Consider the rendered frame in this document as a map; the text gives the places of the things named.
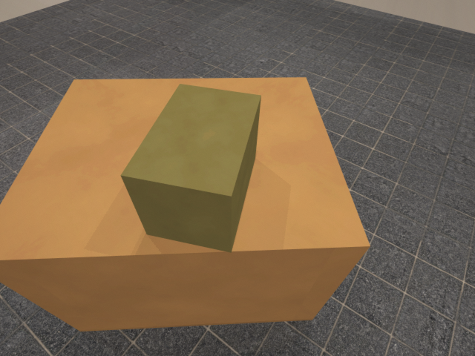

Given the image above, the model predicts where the pedestal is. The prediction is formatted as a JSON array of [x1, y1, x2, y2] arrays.
[[0, 77, 370, 332]]

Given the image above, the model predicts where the carton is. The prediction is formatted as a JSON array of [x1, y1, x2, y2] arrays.
[[120, 84, 261, 253]]

